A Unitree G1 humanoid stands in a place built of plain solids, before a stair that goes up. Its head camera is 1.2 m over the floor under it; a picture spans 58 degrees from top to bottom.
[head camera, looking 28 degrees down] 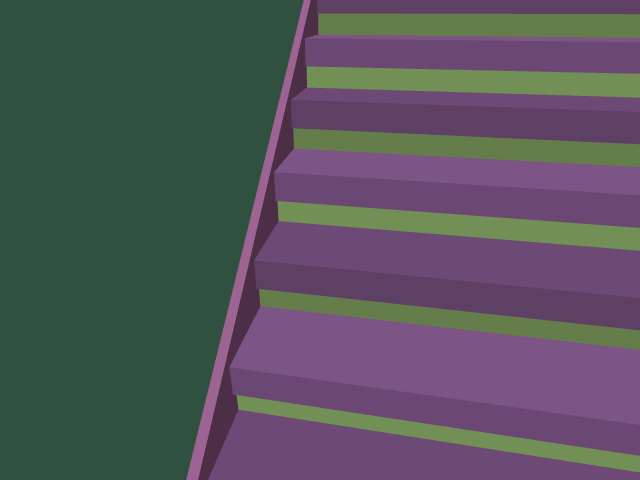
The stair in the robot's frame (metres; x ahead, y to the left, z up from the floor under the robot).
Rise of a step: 0.18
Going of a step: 0.25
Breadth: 1.36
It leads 11 degrees to the right of straight ahead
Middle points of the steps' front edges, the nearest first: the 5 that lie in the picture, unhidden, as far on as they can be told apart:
0.72 -0.43 0.37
0.97 -0.48 0.55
1.21 -0.52 0.74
1.45 -0.57 0.92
1.70 -0.61 1.10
